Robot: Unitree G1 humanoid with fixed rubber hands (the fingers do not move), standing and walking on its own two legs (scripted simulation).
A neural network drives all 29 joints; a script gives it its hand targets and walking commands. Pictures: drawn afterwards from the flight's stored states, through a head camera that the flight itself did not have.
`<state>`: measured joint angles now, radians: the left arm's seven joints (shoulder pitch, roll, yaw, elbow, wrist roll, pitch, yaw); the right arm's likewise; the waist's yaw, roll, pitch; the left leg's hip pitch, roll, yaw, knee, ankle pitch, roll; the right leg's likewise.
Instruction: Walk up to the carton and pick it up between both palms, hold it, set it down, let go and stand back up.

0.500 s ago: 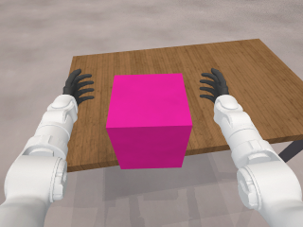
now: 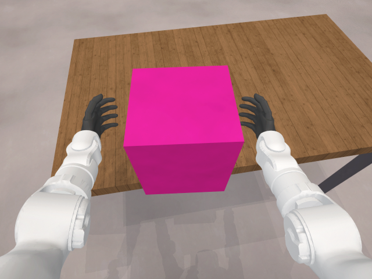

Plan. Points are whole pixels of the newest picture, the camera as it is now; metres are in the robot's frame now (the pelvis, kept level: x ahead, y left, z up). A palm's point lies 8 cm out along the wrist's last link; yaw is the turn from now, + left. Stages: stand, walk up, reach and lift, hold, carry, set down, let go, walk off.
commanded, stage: reach and lift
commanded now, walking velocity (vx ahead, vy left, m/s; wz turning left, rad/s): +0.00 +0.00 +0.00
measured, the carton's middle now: (182, 135) +0.46 -0.01 -0.01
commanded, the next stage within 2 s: none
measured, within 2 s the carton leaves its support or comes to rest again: leaves its support in 1.72 s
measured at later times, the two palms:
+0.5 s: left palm (105, 133) +0.46 +0.17 +0.03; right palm (257, 130) +0.44 -0.18 +0.03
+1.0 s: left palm (117, 138) +0.45 +0.14 +0.02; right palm (249, 132) +0.44 -0.16 +0.03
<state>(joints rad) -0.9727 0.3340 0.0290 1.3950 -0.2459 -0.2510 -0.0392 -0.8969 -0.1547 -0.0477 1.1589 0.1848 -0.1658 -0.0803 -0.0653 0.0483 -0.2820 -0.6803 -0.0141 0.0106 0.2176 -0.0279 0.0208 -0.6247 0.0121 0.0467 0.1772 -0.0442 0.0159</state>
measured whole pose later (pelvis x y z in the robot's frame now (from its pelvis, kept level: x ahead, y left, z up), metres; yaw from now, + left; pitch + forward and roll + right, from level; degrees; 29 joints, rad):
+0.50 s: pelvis +0.01 +0.00 +0.00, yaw -1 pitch +30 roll -1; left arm -0.89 0.25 0.09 1.30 -0.14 -0.31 -0.04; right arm -0.85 -0.12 -0.12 1.13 0.10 -0.25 -0.07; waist -0.04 0.05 -0.30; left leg -0.67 -0.02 0.00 0.17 -0.02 0.02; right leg -0.62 0.01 0.07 0.11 -0.02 0.02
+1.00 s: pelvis +0.02 +0.00 +0.00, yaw +1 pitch +29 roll +0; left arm -0.81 0.00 0.47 1.10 0.28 -0.29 0.05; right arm -0.76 0.07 -0.58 0.95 -0.41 -0.27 -0.03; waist -0.02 0.03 -0.29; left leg -0.53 -0.03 -0.03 -0.05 0.08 0.02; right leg -0.47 -0.01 0.03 -0.09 0.06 0.01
